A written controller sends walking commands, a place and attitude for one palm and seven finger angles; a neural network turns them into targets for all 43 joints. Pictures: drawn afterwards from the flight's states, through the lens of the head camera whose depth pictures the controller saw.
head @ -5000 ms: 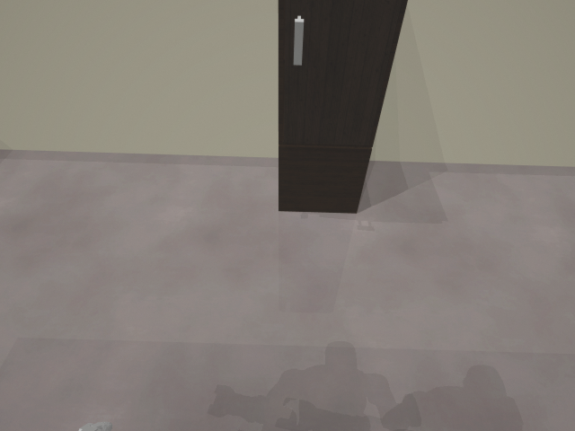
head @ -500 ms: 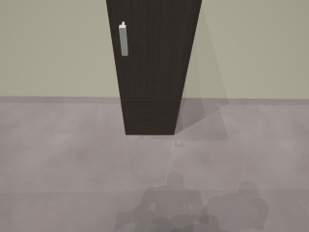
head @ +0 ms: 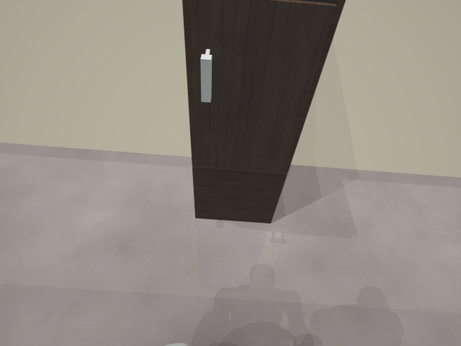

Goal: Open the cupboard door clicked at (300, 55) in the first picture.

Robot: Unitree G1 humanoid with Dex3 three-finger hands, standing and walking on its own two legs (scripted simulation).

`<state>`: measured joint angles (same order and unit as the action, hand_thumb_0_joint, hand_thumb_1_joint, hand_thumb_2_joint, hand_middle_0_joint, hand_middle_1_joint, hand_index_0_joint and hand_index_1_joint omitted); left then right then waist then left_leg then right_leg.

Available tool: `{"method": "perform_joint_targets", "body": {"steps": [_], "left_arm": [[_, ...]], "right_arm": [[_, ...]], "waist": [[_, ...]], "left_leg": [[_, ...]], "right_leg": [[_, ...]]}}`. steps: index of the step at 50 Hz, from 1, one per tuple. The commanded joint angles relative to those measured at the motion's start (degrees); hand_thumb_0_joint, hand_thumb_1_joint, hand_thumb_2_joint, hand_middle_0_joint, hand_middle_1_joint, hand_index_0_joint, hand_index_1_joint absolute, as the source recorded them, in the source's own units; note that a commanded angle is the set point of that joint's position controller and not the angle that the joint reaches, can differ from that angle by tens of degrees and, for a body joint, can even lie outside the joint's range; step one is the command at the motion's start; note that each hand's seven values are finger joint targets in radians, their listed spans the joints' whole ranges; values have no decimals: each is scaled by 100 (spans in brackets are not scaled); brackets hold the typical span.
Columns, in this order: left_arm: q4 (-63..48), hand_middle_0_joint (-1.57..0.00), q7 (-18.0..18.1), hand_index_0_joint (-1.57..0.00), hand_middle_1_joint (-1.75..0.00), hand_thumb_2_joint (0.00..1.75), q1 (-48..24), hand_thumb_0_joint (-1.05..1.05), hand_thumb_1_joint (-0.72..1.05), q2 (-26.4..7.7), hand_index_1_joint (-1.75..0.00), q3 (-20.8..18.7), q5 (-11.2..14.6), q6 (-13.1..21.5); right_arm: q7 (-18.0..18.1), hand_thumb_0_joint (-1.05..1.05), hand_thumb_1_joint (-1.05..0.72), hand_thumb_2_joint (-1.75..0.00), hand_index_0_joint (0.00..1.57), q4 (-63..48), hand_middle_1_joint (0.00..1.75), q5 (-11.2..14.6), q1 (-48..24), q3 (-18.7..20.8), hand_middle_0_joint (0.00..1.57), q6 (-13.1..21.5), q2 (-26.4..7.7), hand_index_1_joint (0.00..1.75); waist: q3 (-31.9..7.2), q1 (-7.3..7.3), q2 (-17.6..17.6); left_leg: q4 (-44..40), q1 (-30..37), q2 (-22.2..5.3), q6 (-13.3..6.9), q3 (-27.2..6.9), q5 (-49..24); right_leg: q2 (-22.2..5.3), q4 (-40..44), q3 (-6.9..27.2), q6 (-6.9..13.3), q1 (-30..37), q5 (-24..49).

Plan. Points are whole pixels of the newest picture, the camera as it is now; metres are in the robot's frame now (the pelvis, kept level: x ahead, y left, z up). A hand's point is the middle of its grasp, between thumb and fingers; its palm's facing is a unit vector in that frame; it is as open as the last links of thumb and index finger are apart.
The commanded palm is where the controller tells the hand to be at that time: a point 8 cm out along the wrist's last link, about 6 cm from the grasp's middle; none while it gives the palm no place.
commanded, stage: take the last steps up to it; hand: left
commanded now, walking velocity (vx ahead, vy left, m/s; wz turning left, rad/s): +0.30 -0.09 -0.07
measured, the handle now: (207, 75) +0.76 +0.14 +0.07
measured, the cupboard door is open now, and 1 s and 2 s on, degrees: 0 0 0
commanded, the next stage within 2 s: come to a stop and stand still in 0.40 s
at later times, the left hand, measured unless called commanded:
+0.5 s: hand (173, 276) +0.28 +0.15 -0.15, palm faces -0.10 -0.97 -0.21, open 7.4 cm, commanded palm none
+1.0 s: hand (155, 294) +0.25 +0.18 -0.17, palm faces +0.01 -0.97 -0.26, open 7.4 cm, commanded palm none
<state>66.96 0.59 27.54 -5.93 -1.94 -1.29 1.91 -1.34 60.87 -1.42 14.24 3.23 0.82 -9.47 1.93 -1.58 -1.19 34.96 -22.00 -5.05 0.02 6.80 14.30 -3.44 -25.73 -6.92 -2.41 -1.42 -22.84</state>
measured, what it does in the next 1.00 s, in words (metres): walks ahead: right foot, then left foot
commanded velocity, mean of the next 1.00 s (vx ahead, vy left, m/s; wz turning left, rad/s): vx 0.02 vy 0.00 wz -0.01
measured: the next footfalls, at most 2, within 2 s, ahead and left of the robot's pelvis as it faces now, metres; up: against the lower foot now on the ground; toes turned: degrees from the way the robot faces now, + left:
right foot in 0.52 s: +0.24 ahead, -0.10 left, +0.00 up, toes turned -4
left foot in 1.00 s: +0.22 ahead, +0.09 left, +0.00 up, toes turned -1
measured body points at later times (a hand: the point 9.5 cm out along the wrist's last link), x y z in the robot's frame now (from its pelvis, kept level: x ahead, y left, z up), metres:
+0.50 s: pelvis +0.16 -0.03 +0.00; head +0.17 -0.04 +0.45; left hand +0.29 +0.20 -0.14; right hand +0.06 -0.21 -0.16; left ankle +0.08 +0.11 -0.73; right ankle +0.24 -0.14 -0.72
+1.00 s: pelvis +0.19 -0.01 +0.00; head +0.20 -0.01 +0.45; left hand +0.25 +0.23 -0.15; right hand +0.29 -0.27 -0.13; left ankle +0.18 +0.09 -0.73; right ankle +0.25 -0.14 -0.73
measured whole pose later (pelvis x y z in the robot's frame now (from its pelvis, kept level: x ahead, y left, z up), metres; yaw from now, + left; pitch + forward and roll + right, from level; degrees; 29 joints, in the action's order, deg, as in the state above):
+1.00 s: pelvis +0.19 -0.01 +0.00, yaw -3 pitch +0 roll +0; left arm 56.6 3.1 13.5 -10.7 -2.0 -1.4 -1.7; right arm 0.5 52.2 -0.4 8.1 3.2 -1.7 -12.4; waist 1.5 -1.3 0.2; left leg 34.5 -14.3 -0.2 1.2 3.2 20.9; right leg -4.6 -32.4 -7.6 0.4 -20.7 -10.9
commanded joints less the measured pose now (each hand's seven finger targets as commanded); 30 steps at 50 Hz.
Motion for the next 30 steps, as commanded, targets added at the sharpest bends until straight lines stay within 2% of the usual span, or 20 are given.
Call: {"method": "perform_joint_targets", "body": {"steps": [1,2,3,4,5,6,7,8,10,13,17,20,22,23,24,25,26,27,28,30], "left_arm": [[-596,-20,-31,-20,-30,90,-155,0,90,-449,-30,-85,33,85],[-636,-20,-3,-20,-30,90,-496,0,90,-556,-30,-107,-18,23],[-639,-20,-33,-20,-30,90,-667,0,90,-515,-30,-127,-24,7],[-596,-20,-85,-20,-30,90,-748,0,90,-522,-30,-153,-53,-1],[-520,-20,-129,-20,-30,90,-630,0,90,-469,-30,-151,-72,-20],[-484,-20,-139,-20,-30,90,-444,0,90,-367,-30,-138,-77,-62],[-464,-20,-141,-20,-30,90,-367,0,90,-337,-30,-140,-78,-95],[-477,-20,-142,-20,-30,90,-370,0,90,-337,-30,-137,-67,-120],[-582,-20,-146,-20,-30,90,-580,0,90,-399,-30,-150,-52,-139],[-801,-20,-150,-20,-30,90,-1004,0,90,-468,-30,-170,-45,-180],[-1064,-20,-154,-20,-30,90,-1698,0,90,-491,-30,-152,-15,-155],[-1146,-20,-150,-20,-30,90,-1975,0,90,-516,-30,-146,-5,-114],[-1118,-20,-153,-20,-30,90,-1848,0,90,-536,-30,-169,-12,-77],[-1021,-20,-149,-20,-30,90,-1578,0,90,-593,-30,-186,-17,-45],[-833,-20,-138,-20,-30,90,-1049,0,90,-735,-30,-220,-27,20],[-628,-20,-83,-20,-30,90,-414,0,90,-1118,-30,-283,-47,101],[-529,-20,-12,-20,-30,90,33,0,90,-1633,-30,-392,-29,164],[-562,-20,25,-20,-30,90,-44,0,90,-1657,-30,-334,77,178],[-677,-20,74,-20,-30,90,-672,0,90,-1438,-30,-268,58,138],[-862,-20,180,-20,-30,90,-1439,0,90,-1085,-30,-176,30,44]], "right_arm": [[228,0,-90,-90,20,244,30,-58,2118,326,20,238,-1478,30],[276,0,-90,-90,20,283,30,-42,1824,307,20,196,-1377,30],[285,0,-90,-90,20,121,30,-22,1293,264,20,187,-1095,30],[287,0,-90,-90,20,9,30,-28,928,173,20,226,-740,30],[301,0,-90,-90,20,-14,30,-14,726,100,20,282,-528,30],[309,0,-90,-90,20,-48,30,-14,622,63,20,328,-472,30],[311,0,-90,-90,20,-32,30,-1,612,50,20,357,-420,30],[311,0,-90,-90,20,-30,30,11,635,38,20,372,-433,30],[311,0,-90,-90,20,22,30,27,798,39,20,391,-422,30],[295,0,-90,-90,20,50,30,23,907,66,20,364,-471,30],[274,0,-90,-90,20,129,30,-24,1090,92,20,323,-505,30],[267,0,-90,-90,20,199,30,-57,1199,131,20,265,-517,30],[278,0,-90,-90,20,195,30,-72,1081,150,20,226,-588,30],[277,0,-90,-90,20,199,30,-64,1046,141,20,204,-575,30],[266,0,-90,-90,20,222,30,-31,1058,126,20,199,-535,30],[220,0,-90,-90,20,232,30,33,1117,92,20,217,-371,30],[210,0,-90,-90,20,109,30,93,1312,-34,20,226,23,30],[273,0,-90,-90,20,102,30,136,1188,-37,20,116,-223,30],[308,0,-90,-90,20,112,30,137,1057,-28,20,76,-84,30],[342,0,-90,-90,20,221,30,145,872,-58,20,-41,30,30]], "waist": [[-580,909,1924],[-361,851,1497],[144,660,1222],[458,523,858],[480,327,676],[404,210,697],[326,158,673],[293,124,696],[304,148,585],[471,162,588],[605,307,642],[631,428,732],[537,331,798],[357,207,694],[35,-27,382],[-468,-291,-279],[-983,-279,-1538],[-1329,-272,-1241],[-1031,-81,-988],[-430,152,-126]], "left_leg": [[-2215,3001,-2146,-913,-3275,1094],[-2568,2379,-2213,-908,-3370,1971],[-2664,1679,-2051,-908,-3011,2272],[-2716,1164,-1827,-863,-2545,1930],[-2710,872,-1647,-764,-2055,1456],[-2682,813,-1503,-734,-1606,961],[-2652,816,-1347,-721,-1266,557],[-2660,884,-1281,-742,-1059,261],[-2670,1185,-1263,-801,-938,-321],[-2698,1378,-1294,-898,-727,-615],[-2513,1461,-1310,-917,-553,-1158],[-2216,1507,-1292,-857,-493,-1472],[-1867,1458,-1294,-766,-429,-1447],[-1488,1409,-1156,-661,-302,-1542],[-731,1284,-895,-496,-90,-1754],[463,523,-578,-276,198,-1198],[2018,-567,241,16,437,1596],[2588,-128,180,-3,-386,2219],[2805,-119,90,51,-597,2016],[2433,152,-51,98,-702,1601]], "right_leg": [[311,-3438,32,336,-3260,-1077],[69,-4246,527,436,-3399,-873],[-189,-4549,619,447,-3573,-312],[-349,-4532,653,420,-3498,124],[-449,-4333,650,368,-3222,364],[-453,-4172,611,311,-3066,527],[-434,-4006,578,274,-2954,703],[-439,-3850,553,233,-2986,841],[-438,-3536,538,170,-3172,1045],[-508,-2992,500,89,-3409,1216],[-464,-1919,336,98,-3173,1174],[-264,-1359,137,193,-2779,1037],[-142,-936,22,272,-2268,1016],[19,-594,-135,311,-1743,1176],[131,-157,-189,373,-907,1440],[-506,1,573,581,303,1903],[-1906,288,2255,1138,1267,3842],[-2091,502,2344,1415,612,4829],[-2035,528,2056,1512,132,5169],[-1769,486,1357,1440,-817,5272]]}}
